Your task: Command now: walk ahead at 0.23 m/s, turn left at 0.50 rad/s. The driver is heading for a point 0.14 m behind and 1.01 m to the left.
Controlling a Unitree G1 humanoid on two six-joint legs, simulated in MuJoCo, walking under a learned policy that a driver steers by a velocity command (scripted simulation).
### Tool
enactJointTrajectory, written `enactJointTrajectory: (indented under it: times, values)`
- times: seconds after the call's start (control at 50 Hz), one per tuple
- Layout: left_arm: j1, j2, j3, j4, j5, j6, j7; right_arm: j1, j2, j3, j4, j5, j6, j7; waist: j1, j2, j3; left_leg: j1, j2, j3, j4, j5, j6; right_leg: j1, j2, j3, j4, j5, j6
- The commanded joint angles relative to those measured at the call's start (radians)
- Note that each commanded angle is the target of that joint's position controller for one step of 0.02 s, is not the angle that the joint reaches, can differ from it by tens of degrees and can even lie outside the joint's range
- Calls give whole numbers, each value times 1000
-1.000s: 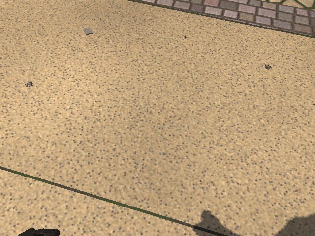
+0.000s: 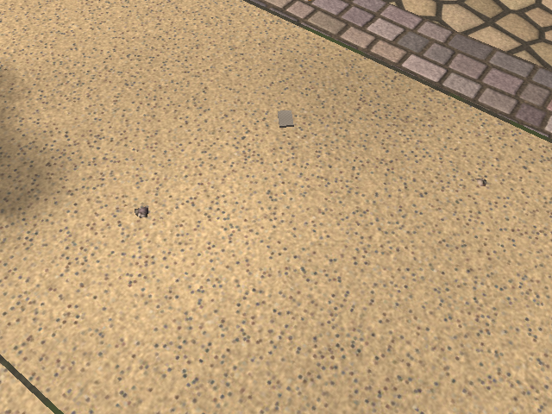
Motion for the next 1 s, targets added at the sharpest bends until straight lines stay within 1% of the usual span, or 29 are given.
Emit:
enactJointTrajectory:
  times: [0.02,0.08,0.1,0.12,0.14,0.16,0.18,0.2,0.22,0.24,0.26,0.28,0.3,0.32,0.34,0.36,0.38,0.4,0.42,0.44,0.46,0.48,0.5,0.54,0.6,0.78,1.0]
  values:
    - [51,73,22,-48,-5,-10,-2,-52,-161,-43,-81,2,-10,-18,26,154,-161,42,220,-283,-187,-280,169,113,21,-22,-119,86,2]
    - [21,68,21,-60,-5,-30,-6,-9,-142,-37,-60,-7,1,-16,-2,150,-161,68,222,-278,-118,-164,153,177,29,-34,-222,96,-9]
    - [25,66,22,-64,-6,-35,-9,-4,-134,-32,-56,-7,5,-14,3,155,-165,73,224,-284,-89,-133,146,212,34,-42,-261,94,-19]
    - [46,57,22,-63,-4,-40,-13,-15,-120,-24,-55,-5,9,-12,26,154,-165,65,215,-284,-53,-101,129,271,39,-54,-341,129,-34]
    - [69,50,23,-60,2,-43,-16,-17,-94,-13,-53,-4,12,-12,48,145,-163,48,191,-277,-13,-82,97,350,34,-61,-448,194,-52]
    - [89,78,28,-66,18,-45,-14,14,-50,3,-46,-11,10,-12,48,98,-167,11,146,-246,58,-142,41,437,-56,11,-520,256,-85]
    - [61,166,42,-85,39,-39,-9,80,-10,13,-47,-19,4,-10,-16,-125,-158,-83,19,-95,226,-344,-30,488,-239,213,-570,399,-185]
    - [80,122,36,-61,44,-33,-10,44,-58,2,-66,-18,-4,-13,1,-242,-142,-106,30,-32,295,-451,-70,424,-335,363,-618,383,-310]
    - [64,86,26,-70,26,-33,-9,16,-111,-12,-66,-19,-4,-14,22,-203,-122,-103,73,-42,382,-452,-99,422,-322,366,-620,353,-333]
    - [60,83,26,-66,15,-31,-8,5,-119,-20,-53,-12,3,-15,29,-170,-112,-125,76,-30,432,-443,-117,436,-288,317,-610,351,-312]
    - [52,97,31,-66,4,-29,-6,11,-111,-23,-38,-12,13,-18,29,-144,-103,-138,86,-19,465,-433,-134,448,-262,274,-600,364,-291]
    - [35,98,31,-63,-3,-25,-5,15,-92,-19,-32,-12,22,-17,22,-128,-93,-121,109,-18,450,-404,-145,439,-246,236,-588,412,-274]
    - [15,92,30,-62,-3,-20,-6,19,-56,-8,-22,-9,26,-15,12,-113,-90,-57,112,10,384,-381,-150,404,-203,166,-576,475,-252]
    - [6,83,28,-60,-2,-14,-9,17,-23,3,-15,-7,26,-13,13,-123,-98,14,105,40,306,-347,-153,383,-166,108,-563,534,-237]
    - [17,75,27,-53,-3,-8,-11,8,-6,9,-11,-4,24,-11,22,-142,-114,64,99,58,228,-290,-154,394,-149,81,-546,585,-235]
    - [25,70,26,-45,-8,-4,-13,12,-3,8,-3,-2,23,-9,18,-153,-129,115,93,73,135,-213,-151,408,-137,63,-525,603,-233]
    - [30,62,23,-40,-16,-1,-15,24,-5,7,8,-3,23,-8,8,-154,-135,176,86,88,9,-100,-140,411,-124,49,-508,575,-222]
    - [59,54,20,-30,-22,-5,-18,13,-20,5,9,-9,23,-6,14,-144,-136,232,93,72,-71,-4,-124,404,-111,50,-506,503,-195]
    - [86,44,15,-23,-16,-15,-24,-5,-60,0,-5,-19,24,-10,26,-102,-148,303,144,11,-70,88,-101,367,-102,52,-505,388,-150]
    - [112,42,13,-26,4,-28,-35,-16,-121,-13,-13,-22,28,-18,65,4,-155,345,206,-44,2,236,-64,321,-52,8,-481,277,-110]
    - [120,20,7,-21,12,-35,-40,-25,-102,-14,8,-18,34,-16,73,93,-160,298,189,-28,35,110,-28,342,-6,-50,-492,187,-75]
    - [67,43,10,-18,12,-35,-40,-27,-63,-8,7,-17,34,-11,35,68,-125,253,172,-28,21,40,-25,349,4,-69,-467,171,-53]
    - [45,41,11,-20,7,-32,-38,-26,-48,-2,16,-23,31,-11,32,59,-109,234,171,-31,12,31,-32,348,3,-73,-458,191,-51]
    - [51,36,11,-16,2,-20,-31,-27,-53,-1,26,-20,20,-11,34,74,-83,216,164,-25,16,71,-42,352,0,-72,-447,243,-56]
    - [66,34,12,-1,-1,-13,-23,-21,-46,2,46,-15,12,-14,39,76,-82,208,162,-24,22,97,-45,376,-1,-73,-441,260,-55]
    - [81,34,20,59,-5,2,-3,-24,-35,6,116,-11,3,-21,40,42,-62,208,154,-22,12,94,-44,405,-2,-77,-455,257,-34]
    - [108,31,25,153,-8,10,16,-23,-22,7,243,-7,-3,-24,39,38,-35,209,139,-4,-21,38,-47,417,2,-83,-486,227,-29]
